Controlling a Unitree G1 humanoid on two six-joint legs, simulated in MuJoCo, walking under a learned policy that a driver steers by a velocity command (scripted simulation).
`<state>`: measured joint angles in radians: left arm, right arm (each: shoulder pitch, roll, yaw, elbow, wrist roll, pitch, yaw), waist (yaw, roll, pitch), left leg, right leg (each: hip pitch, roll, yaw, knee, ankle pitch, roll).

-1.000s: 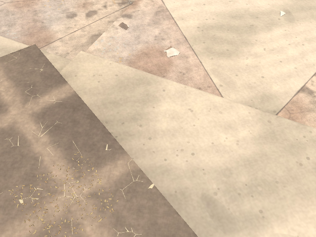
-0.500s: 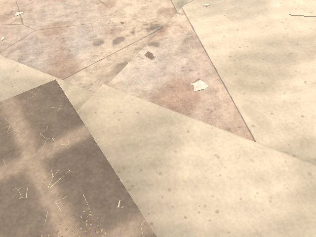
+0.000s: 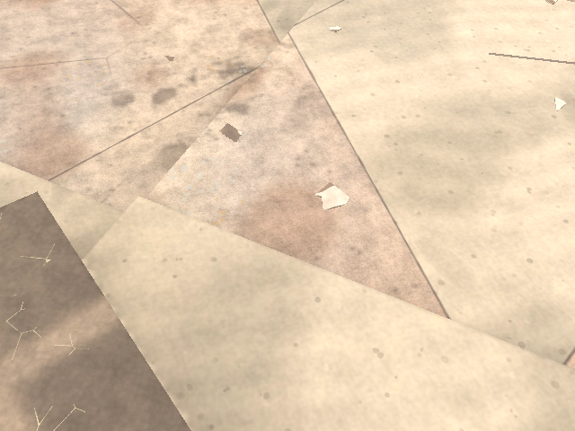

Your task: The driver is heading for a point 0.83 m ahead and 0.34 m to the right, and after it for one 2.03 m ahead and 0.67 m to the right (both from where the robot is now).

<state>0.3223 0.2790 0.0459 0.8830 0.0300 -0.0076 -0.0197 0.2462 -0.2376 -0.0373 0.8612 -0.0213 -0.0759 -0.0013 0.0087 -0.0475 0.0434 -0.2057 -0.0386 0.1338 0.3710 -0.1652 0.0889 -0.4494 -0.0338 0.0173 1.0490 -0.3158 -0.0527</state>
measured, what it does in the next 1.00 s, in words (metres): goes down, turning right: right foot 0.14 m lower, then left foot 0.14 m higher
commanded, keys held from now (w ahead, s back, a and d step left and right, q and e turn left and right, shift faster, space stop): w+e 0.02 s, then e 0.84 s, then w+e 0.02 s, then e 0.12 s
